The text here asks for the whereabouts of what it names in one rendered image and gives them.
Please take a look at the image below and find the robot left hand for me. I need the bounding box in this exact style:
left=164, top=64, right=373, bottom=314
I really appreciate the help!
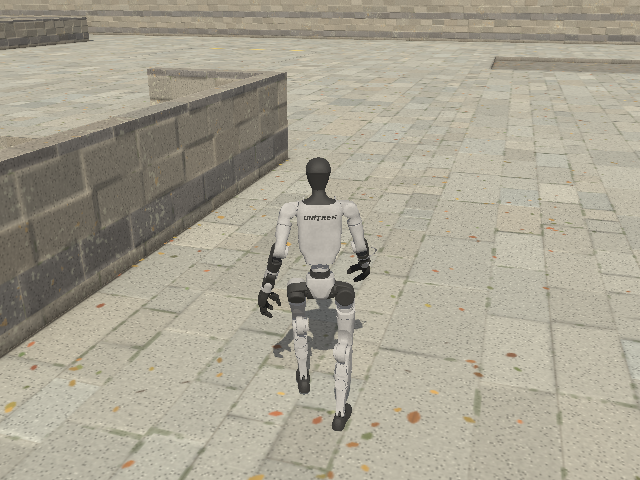
left=258, top=290, right=281, bottom=318

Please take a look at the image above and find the robot left upper arm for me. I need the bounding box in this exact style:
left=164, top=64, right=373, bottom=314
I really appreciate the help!
left=273, top=201, right=299, bottom=259

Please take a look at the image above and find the robot left foot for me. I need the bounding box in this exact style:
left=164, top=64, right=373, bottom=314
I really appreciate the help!
left=296, top=368, right=310, bottom=393

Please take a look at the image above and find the robot torso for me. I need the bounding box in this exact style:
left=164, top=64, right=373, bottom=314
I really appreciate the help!
left=296, top=196, right=343, bottom=300

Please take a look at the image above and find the robot right hand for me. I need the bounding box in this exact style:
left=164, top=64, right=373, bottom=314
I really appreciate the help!
left=347, top=262, right=370, bottom=282

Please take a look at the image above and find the right robot forearm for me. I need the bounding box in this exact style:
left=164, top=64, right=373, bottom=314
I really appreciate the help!
left=356, top=238, right=371, bottom=268

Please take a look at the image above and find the left robot forearm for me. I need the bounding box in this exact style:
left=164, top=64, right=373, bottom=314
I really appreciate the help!
left=260, top=243, right=282, bottom=293

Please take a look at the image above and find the robot right upper arm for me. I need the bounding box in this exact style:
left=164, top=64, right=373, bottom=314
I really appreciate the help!
left=339, top=200, right=367, bottom=253

